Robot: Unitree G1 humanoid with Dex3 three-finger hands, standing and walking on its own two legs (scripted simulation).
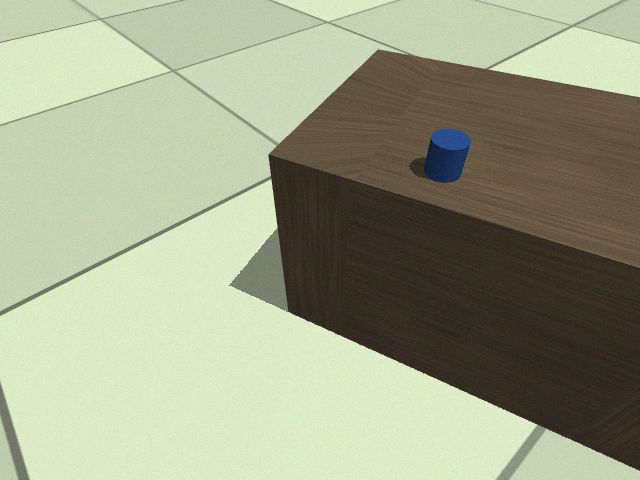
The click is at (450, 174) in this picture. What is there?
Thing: squat round
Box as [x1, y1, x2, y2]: [424, 129, 470, 182]
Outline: 440,129 435,131 431,135 424,166 424,172 427,176 434,180 441,182 450,182 456,180 460,175 470,143 470,139 466,134 454,129
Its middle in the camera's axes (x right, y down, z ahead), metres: +0.28 -0.19 +0.87
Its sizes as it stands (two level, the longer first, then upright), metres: 0.083 0.083 0.086
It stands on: a support 0.70 m high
